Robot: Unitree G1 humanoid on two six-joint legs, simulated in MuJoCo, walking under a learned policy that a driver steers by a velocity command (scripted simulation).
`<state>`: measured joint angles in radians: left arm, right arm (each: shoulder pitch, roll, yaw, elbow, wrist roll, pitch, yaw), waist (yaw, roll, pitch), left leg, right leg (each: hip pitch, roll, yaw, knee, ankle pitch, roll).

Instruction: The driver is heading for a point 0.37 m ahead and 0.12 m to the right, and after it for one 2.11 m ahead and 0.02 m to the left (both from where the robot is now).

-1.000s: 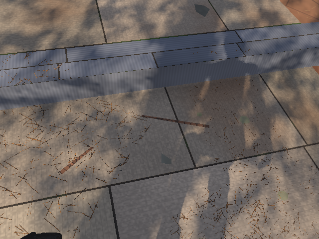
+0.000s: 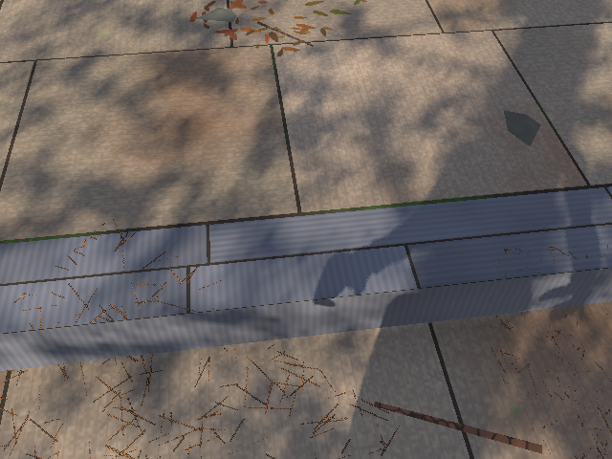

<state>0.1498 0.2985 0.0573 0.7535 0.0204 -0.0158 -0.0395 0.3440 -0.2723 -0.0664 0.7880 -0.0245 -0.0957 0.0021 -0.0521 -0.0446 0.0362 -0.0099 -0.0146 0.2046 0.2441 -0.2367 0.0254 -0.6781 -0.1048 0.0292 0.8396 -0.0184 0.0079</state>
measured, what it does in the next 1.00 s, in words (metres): walks ahead: right foot, then left foot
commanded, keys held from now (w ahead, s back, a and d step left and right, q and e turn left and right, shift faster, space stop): w+e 0.30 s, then w+q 0.10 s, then q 0.60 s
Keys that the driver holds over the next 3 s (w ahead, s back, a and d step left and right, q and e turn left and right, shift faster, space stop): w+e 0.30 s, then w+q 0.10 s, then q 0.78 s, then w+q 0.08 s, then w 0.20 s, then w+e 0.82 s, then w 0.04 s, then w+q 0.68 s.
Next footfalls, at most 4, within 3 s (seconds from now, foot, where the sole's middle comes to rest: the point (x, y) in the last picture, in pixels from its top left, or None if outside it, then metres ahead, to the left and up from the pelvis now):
0.16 right None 0.25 -0.11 -0.78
0.66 left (310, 440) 0.53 -0.01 -0.78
1.20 right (401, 447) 0.50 -0.21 -0.78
1.54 left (291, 455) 0.50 0.03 -0.78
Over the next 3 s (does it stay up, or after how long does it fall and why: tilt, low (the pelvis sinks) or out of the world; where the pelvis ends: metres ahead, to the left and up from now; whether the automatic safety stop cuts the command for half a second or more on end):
stays up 1.40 -0.20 0.15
